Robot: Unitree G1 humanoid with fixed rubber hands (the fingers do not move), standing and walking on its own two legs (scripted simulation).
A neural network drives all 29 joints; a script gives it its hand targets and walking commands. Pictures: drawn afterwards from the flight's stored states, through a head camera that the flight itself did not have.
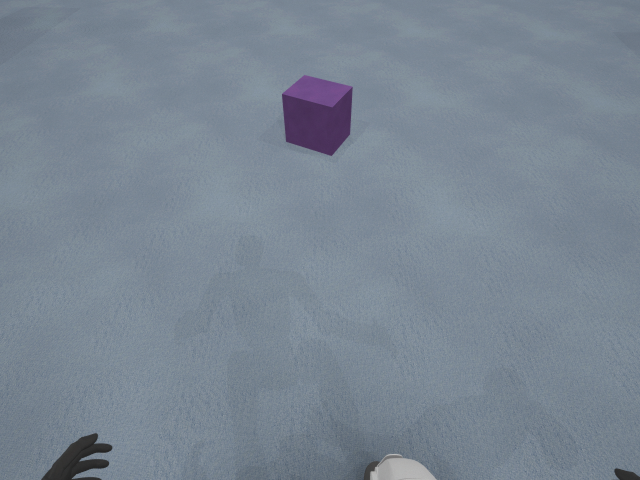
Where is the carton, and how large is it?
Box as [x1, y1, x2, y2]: [282, 75, 352, 155]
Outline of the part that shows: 304,75 282,93 286,141 331,155 349,134 352,87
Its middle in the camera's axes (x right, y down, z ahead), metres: +0.00 -0.65 +2.06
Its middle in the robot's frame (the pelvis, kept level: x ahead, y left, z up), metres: +1.90 -0.13 -0.63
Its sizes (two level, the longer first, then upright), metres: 0.282 0.226 0.280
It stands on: the floor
